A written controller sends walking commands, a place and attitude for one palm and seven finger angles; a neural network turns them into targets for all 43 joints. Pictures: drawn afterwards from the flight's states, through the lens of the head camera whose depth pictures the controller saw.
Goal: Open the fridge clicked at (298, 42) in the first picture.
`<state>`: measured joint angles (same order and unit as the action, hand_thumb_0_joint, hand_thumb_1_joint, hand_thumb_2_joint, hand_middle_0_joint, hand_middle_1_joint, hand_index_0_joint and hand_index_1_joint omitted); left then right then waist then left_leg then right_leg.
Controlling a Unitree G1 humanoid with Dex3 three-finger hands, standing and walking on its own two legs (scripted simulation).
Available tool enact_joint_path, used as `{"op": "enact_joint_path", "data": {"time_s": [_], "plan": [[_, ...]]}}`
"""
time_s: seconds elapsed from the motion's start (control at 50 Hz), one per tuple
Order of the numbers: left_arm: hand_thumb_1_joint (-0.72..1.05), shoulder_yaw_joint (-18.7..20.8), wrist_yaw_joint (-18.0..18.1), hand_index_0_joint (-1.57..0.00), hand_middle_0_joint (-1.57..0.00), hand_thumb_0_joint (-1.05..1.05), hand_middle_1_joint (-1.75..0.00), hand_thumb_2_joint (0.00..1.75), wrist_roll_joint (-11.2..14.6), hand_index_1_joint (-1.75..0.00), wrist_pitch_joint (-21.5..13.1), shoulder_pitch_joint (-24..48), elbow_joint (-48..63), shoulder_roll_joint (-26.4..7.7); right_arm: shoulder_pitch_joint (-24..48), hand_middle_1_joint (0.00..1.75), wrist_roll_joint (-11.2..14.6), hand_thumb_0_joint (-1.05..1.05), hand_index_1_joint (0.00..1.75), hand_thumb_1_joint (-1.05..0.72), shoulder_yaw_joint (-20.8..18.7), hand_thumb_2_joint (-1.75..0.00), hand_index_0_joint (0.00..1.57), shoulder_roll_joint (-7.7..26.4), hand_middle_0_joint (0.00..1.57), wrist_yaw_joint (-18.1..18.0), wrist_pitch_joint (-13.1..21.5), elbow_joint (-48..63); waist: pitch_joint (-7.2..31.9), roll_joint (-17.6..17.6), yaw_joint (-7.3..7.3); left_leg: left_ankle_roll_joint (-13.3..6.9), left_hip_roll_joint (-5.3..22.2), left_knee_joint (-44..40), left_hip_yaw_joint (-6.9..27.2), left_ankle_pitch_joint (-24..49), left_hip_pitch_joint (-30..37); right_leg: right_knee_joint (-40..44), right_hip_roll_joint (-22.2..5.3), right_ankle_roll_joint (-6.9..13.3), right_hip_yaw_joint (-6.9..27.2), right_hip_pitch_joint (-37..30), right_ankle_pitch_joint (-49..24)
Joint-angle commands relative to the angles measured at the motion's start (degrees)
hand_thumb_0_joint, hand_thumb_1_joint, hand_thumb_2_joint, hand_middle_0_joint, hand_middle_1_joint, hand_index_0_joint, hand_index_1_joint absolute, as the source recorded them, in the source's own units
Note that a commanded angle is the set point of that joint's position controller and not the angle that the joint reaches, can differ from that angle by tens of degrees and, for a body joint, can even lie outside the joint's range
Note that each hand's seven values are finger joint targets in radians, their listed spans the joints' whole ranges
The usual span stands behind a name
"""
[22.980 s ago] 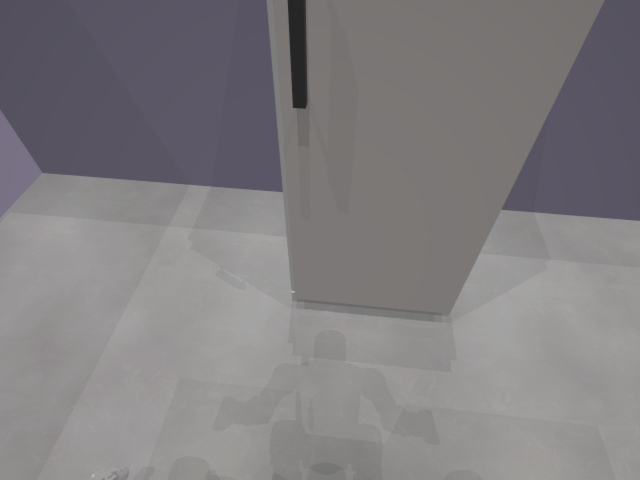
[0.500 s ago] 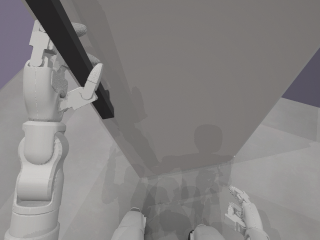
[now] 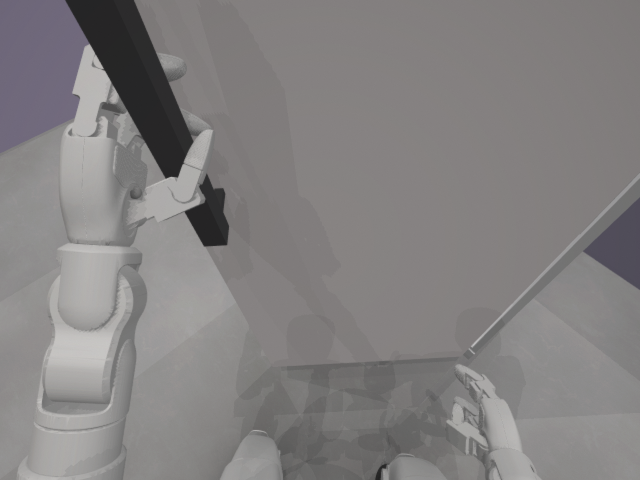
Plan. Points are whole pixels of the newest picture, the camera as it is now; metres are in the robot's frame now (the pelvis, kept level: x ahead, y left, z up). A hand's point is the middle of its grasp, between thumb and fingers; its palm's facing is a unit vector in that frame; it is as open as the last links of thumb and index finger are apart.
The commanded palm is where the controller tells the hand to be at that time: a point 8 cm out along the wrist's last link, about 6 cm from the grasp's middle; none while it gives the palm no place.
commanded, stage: walk backward, drawing the door open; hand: left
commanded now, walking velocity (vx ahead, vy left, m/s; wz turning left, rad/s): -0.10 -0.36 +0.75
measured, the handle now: (160, 88) +0.37 +0.14 +0.28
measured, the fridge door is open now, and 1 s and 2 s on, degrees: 52 77 73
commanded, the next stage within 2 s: stop walking and hold the door back in 0.50 s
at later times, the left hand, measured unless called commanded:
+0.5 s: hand (240, 361) +0.18 +0.06 +0.24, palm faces +0.44 -0.88 -0.17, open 7.6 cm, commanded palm +0.13 +0.10 +0.23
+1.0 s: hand (292, 422) +0.15 +0.02 +0.24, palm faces +0.66 -0.74 -0.12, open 6.4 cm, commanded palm +0.12 +0.06 +0.23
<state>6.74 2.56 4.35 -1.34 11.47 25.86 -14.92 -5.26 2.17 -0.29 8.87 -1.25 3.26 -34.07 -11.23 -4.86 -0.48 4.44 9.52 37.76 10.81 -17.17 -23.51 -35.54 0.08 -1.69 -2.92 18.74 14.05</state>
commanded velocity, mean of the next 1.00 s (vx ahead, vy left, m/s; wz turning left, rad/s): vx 0.00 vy -0.12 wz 0.43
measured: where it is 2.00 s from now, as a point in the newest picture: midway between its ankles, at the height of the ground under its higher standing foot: outside the picture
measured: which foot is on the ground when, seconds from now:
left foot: up 0.00-0.24, down 0.26-0.56, up 0.58-0.86, down 0.88-1.00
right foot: down 0.00-0.26, up 0.28-0.54, down 0.56-0.92, up 0.94-1.00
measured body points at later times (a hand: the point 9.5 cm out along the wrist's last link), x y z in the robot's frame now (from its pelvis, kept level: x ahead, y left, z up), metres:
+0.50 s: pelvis -0.04 -0.19 +0.02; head +0.01 -0.15 +0.47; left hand +0.15 +0.10 +0.25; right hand +0.20 -0.32 -0.08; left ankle -0.06 +0.00 -0.72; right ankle +0.05 -0.35 -0.68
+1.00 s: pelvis -0.08 -0.31 +0.02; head -0.07 -0.28 +0.47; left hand +0.11 +0.06 +0.25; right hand +0.22 -0.38 -0.05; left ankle -0.10 -0.24 -0.72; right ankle +0.00 -0.42 -0.68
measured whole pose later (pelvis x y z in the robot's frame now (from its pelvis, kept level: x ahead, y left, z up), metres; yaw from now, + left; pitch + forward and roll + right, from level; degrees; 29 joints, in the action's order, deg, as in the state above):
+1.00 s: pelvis -0.08 -0.31 +0.02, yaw +36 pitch -1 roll -1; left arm 2.4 7.0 3.2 -4.8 28.4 -4.9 -15.1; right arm -5.3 1.4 0.1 13.5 -3.9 1.2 -33.9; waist -4.7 -0.2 -0.5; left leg -5.2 -1.1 30.3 -5.9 -13.9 -15.6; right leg -47.2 -3.7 -1.4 -4.5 21.3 25.3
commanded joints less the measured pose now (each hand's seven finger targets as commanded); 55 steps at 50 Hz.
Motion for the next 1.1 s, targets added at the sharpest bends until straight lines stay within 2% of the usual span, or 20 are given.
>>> {"op": "enact_joint_path", "data": {"time_s": [0.0,0.06,0.18,0.2,0.24,0.28,0.36,0.46,0.5,0.54,0.58,0.6,0.62,0.7,0.84,0.88,0.9,0.94,0.98,1.08], "plan": [[0.9,9.3,2.1,-0.45,-0.45,0.0,-1.4,0.9,-1.0,-1.4,-6.1,10.1,18.2,-12.6,8.0,0.3,-0.6,0.0,0.3,-0.9,-4.1,-0.9,0.2,6.7,0.2,-1.9,2.7,9.1,23.1,22.9,-1.47,-3.1,-8.4,40.2,-8.9,-19.7,-6.9,19.1,-22.2,12.4,19.1,-8.5,-1.6],[0.9,7.3,2.4,-0.45,-0.45,0.0,-1.4,0.9,-0.8,-1.4,-7.6,7.4,21.2,-9.2,7.4,0.3,-2.5,0.0,0.3,-0.9,-1.5,-0.9,0.2,4.4,0.2,-2.7,0.9,8.9,24.5,12.0,-1.05,-2.2,-6.8,30.2,-14.0,-17.7,-7.6,11.2,-18.2,12.3,3.1,-17.5,-21.9],[0.9,2.7,2.5,-0.45,-0.45,0.0,-1.4,0.9,-1.5,-1.4,-7.8,8.9,22.8,-6.5,0.3,0.3,-2.9,0.0,0.3,-0.9,-2.2,-0.9,0.2,5.1,0.2,-3.6,2.4,9.4,28.2,12.3,1.18,-3.6,-7.3,-8.8,-19.7,-7.3,8.9,6.1,-14.8,9.7,-2.2,-14.1,-26.2],[0.9,1.3,2.5,-0.45,-0.45,0.0,-1.4,0.9,-0.9,-1.4,-7.6,8.5,22.1,-6.2,-1.3,0.3,-2.4,0.0,0.3,-0.9,-2.9,-0.9,0.2,6.3,0.2,-3.7,2.4,9.6,28.0,6.0,3.38,-4.6,-4.3,-16.7,-16.5,2.5,20.9,-2.7,-13.3,6.9,-3.9,-4.9,-23.7],[0.9,0.7,1.6,-0.45,-0.45,0.0,-1.4,0.9,-1.8,-1.4,-9.2,10.5,22.4,-6.5,0.5,0.3,-3.4,0.0,0.3,-0.9,-4.1,-0.9,0.2,10.1,0.2,-2.8,2.9,11.2,26.0,-10.8,2.12,-18.4,24.6,-20.2,21.9,43.3,36.3,-25.3,-3.2,-1.3,0.6,22.2,16.4],[0.9,4.6,0.0,-0.45,-0.45,0.0,-1.4,0.9,-2.9,-1.4,-9.7,13.3,25.5,-10.2,3.6,0.3,-3.3,0.0,0.3,-0.9,-4.0,-0.9,0.2,9.2,0.2,-2.4,3.2,9.0,21.7,-0.1,2.38,-17.2,22.6,-19.7,19.4,30.4,25.1,-28.9,-5.2,-0.3,9.9,20.4,10.8],[0.9,1.5,0.1,-0.45,-0.45,0.0,-1.4,0.9,-2.2,-1.4,-7.3,8.2,20.2,-4.6,2.3,0.3,-1.9,0.0,0.3,-0.9,-4.5,-0.9,0.2,9.6,0.2,-1.4,3.1,6.1,21.6,-5.7,0.86,-10.8,10.9,-17.8,-1.2,18.9,16.0,-19.6,-3.2,-1.5,5.7,8.1,3.2],[0.9,5.1,0.9,-0.45,-0.45,0.0,-1.4,0.9,-0.7,-1.4,-6.7,7.6,18.6,-6.6,2.9,0.3,-0.6,0.0,0.3,-0.9,-4.1,-0.9,0.2,9.5,0.2,-0.7,3.2,7.8,22.6,-12.5,1.0,-9.0,6.0,-16.0,-1.4,9.4,9.2,1.3,1.9,-3.1,-1.5,-8.0,8.0],[0.9,8.0,1.5,-0.45,-0.45,0.0,-1.4,0.9,-0.2,-1.4,-6.6,7.2,18.3,-9.8,2.3,0.3,0.4,0.0,0.3,-0.9,-3.7,-0.9,0.2,8.7,0.2,-0.7,3.0,7.7,22.6,-6.5,0.91,-5.8,-0.4,-10.0,-6.0,2.0,6.0,13.0,2.3,-3.0,-3.7,-14.6,-0.3],[0.9,11.2,2.4,-0.45,-0.45,0.0,-1.4,0.9,-0.2,-1.4,-6.4,9.3,19.7,-15.1,3.9,0.3,0.2,0.0,0.3,-0.9,-2.3,-0.9,0.2,4.7,0.2,-0.9,1.9,8.3,23.2,16.3,0.97,-1.6,-10.2,14.7,-15.0,-12.9,-4.1,19.6,-13.9,4.3,6.8,-14.6,-6.0],[0.9,14.9,3.2,-0.45,-0.45,0.0,-1.4,0.9,0.1,-1.4,-6.7,6.0,20.1,-16.8,5.7,0.3,-0.5,0.0,0.3,-0.9,-3.6,-0.9,0.2,6.1,0.2,-2.0,2.7,8.2,23.8,25.9,-1.08,-2.2,-8.1,37.8,-10.5,-21.0,-11.4,15.4,-22.4,11.7,11.8,-13.9,-19.7],[0.9,12.9,3.9,-0.45,-0.45,0.0,-1.4,0.9,0.0,-1.4,-5.5,1.4,8.9,-13.4,5.7,0.3,-0.7,0.0,0.3,-0.9,-3.5,-0.9,0.2,7.1,0.2,-2.7,3.0,6.8,22.1,21.4,-0.61,-2.1,-6.8,40.7,-9.5,-18.4,-14.0,11.6,-22.5,13.0,13.1,-15.7,-29.3],[0.9,11.7,4.7,-0.45,-0.45,0.0,-1.4,0.9,-0.4,-1.4,-5.6,5.0,7.2,-11.7,5.7,0.3,-0.8,0.0,0.3,-0.9,-2.0,-0.9,0.2,5.7,0.2,-2.9,1.9,7.0,22.4,15.0,-0.38,-1.6,-6.8,39.4,-10.0,-16.5,-15.2,9.3,-22.0,12.1,9.3,-18.8,-36.5],[0.9,13.1,6.3,-0.45,-0.45,0.0,-1.4,0.9,-0.8,-1.4,-6.5,18.8,-4.1,-15.2,4.3,0.3,-1.9,0.0,0.3,-0.9,-1.2,-0.9,0.2,7.7,0.2,-4.7,-0.1,5.6,24.1,16.0,-0.27,-2.8,-8.8,17.7,-13.3,-12.0,-4.9,8.8,-21.6,8.1,6.0,-18.2,-42.4],[0.9,3.2,5.5,-0.45,-0.45,0.0,-1.4,0.9,-1.6,-1.4,-7.9,35.8,-8.3,-10.5,2.6,0.3,-1.4,0.0,0.3,-0.9,-0.8,-0.9,0.2,9.2,0.2,-3.2,-1.5,6.7,28.8,10.2,0.3,-4.8,-9.9,-15.7,-15.3,5.0,13.2,4.3,-19.5,5.4,6.5,-15.9,-28.1],[0.9,1.1,5.0,-0.45,-0.45,0.0,-1.4,0.9,-1.2,-1.4,-8.6,40.7,-10.7,-8.9,2.8,0.3,-0.8,0.0,0.3,-0.9,-1.8,-0.9,0.2,11.9,0.2,-2.7,-1.1,7.8,28.1,-2.4,-0.48,-10.1,2.7,-16.8,-2.8,21.9,19.3,-1.4,-9.0,0.7,-0.2,-6.3,-13.6],[0.9,-0.8,4.6,-0.45,-0.45,0.0,-1.4,0.9,-0.6,-1.4,-9.2,40.4,-11.9,-7.1,2.1,0.3,-1.0,0.0,0.3,-0.9,-1.2,-0.9,0.2,11.5,0.2,-2.3,-0.8,7.6,29.6,-13.5,0.14,-13.7,9.3,-18.2,5.3,27.9,26.1,-7.8,-5.1,-0.5,-1.4,3.6,12.5],[0.9,-0.9,4.8,-0.45,-0.45,0.0,-1.4,0.9,-2.3,-1.4,-8.9,49.9,-17.9,-8.9,1.4,0.3,-0.8,0.0,0.3,-0.9,-0.9,-0.9,0.2,10.7,0.2,-2.5,0.0,5.7,25.4,-5.5,1.61,-16.9,12.2,-20.3,11.9,14.8,21.9,-19.7,-3.7,0.4,3.1,9.1,16.2],[0.9,-2.3,4.3,-0.45,-0.45,0.0,-1.4,0.9,-2.0,-1.4,-7.8,51.4,-23.2,-7.0,0.3,0.3,-0.4,0.0,0.3,-0.9,-1.4,-0.9,0.2,11.2,0.2,-2.9,0.6,4.3,25.0,0.7,1.66,-15.9,9.3,-19.6,6.3,11.2,23.8,-19.3,-3.3,-0.2,3.1,10.7,11.3],[0.9,-3.2,3.2,-0.45,-0.45,0.0,-1.4,0.9,-1.5,-1.4,-6.8,59.0,-33.6,-6.6,-0.6,0.3,-0.7,0.0,0.3,-0.9,-0.5,-0.9,0.2,11.1,0.2,-4.1,1.2,2.3,26.8,-5.2,1.03,-13.6,5.7,-20.2,0.1,-0.2,20.5,-9.1,-1.7,0.1,-0.6,3.4,10.3]]}}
